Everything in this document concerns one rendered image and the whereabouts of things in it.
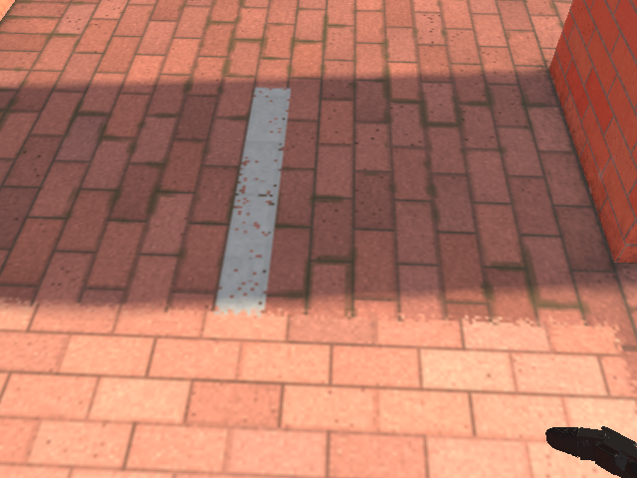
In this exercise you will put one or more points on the robot right hand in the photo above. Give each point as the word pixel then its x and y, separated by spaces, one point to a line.
pixel 609 449

